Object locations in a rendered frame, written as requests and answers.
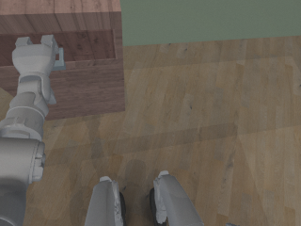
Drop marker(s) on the left robot forearm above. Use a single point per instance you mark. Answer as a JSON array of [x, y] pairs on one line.
[[28, 109]]

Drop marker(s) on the left robot hand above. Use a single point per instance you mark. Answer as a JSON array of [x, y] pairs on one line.
[[38, 58]]

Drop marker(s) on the left robot thigh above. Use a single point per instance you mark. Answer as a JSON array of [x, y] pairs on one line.
[[101, 209]]

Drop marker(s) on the robot left upper arm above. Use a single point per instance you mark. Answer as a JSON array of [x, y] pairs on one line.
[[22, 162]]

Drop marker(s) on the cabinet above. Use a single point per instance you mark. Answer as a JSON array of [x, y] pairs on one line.
[[86, 87]]

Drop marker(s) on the handle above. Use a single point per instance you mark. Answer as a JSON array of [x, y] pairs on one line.
[[60, 64]]

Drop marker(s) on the right robot foot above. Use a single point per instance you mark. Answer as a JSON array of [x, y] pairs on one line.
[[154, 209]]

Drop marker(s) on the drawer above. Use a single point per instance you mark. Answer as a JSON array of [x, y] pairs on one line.
[[78, 45]]

